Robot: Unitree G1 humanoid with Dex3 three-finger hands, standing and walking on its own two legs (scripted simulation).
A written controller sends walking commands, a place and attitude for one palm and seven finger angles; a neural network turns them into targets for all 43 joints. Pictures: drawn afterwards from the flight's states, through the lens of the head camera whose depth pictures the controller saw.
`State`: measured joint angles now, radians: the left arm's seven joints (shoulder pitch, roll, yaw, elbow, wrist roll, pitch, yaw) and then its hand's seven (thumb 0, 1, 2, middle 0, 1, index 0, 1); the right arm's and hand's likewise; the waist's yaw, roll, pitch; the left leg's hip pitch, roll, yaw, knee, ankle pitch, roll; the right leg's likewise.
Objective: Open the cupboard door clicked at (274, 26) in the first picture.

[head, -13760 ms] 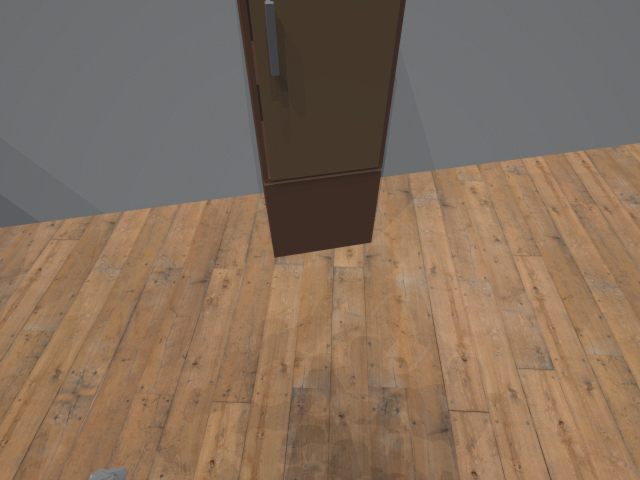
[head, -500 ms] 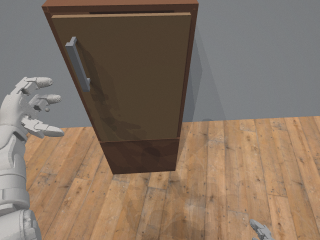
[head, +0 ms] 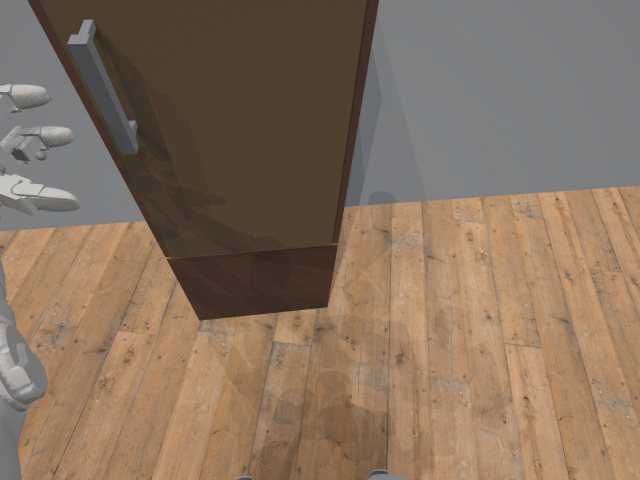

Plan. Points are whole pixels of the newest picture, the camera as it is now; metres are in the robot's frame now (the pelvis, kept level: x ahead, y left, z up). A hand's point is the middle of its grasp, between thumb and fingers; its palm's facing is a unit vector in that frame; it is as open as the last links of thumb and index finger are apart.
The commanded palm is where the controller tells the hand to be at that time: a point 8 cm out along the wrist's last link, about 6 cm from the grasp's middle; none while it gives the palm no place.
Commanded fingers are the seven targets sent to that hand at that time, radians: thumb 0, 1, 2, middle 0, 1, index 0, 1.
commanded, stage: move the hooked fingers beside the handle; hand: left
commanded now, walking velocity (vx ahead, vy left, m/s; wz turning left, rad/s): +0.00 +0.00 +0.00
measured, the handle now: (110, 92) +0.58 +0.27 +0.13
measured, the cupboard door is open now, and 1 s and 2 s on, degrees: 0 0 0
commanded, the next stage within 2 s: slide the fingers in behind the handle in 1.38 s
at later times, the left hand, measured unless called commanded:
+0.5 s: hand (52, 113) +0.51 +0.32 +0.15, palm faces +0.10 -0.99 +0.01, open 14.0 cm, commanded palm +0.49 +0.37 +0.14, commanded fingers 0.00 -0.50 0.30 -0.30 -1.20 -0.30 -1.20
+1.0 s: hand (58, 109) +0.53 +0.32 +0.14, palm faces +0.10 -1.00 +0.01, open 14.0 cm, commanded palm +0.50 +0.36 +0.13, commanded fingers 0.00 -0.50 0.30 -0.30 -1.20 -0.30 -1.20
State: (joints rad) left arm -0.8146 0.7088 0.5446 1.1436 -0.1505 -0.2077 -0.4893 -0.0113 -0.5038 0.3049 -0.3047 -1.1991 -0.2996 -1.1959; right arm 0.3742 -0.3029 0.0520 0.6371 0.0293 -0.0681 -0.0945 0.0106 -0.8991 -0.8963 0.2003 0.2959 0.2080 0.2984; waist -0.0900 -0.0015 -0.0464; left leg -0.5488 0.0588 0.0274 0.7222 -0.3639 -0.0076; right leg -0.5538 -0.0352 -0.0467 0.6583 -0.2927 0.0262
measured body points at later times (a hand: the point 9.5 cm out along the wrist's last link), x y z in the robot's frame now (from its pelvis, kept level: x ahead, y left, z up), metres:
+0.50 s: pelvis +0.01 +0.01 -0.01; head +0.13 +0.03 +0.43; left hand +0.50 +0.37 +0.15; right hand +0.00 -0.27 -0.11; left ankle -0.01 +0.12 -0.72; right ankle +0.01 -0.14 -0.72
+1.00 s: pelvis +0.02 +0.01 -0.01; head +0.15 +0.03 +0.42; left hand +0.52 +0.37 +0.15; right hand -0.01 -0.26 -0.11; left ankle -0.01 +0.12 -0.72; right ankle +0.01 -0.14 -0.72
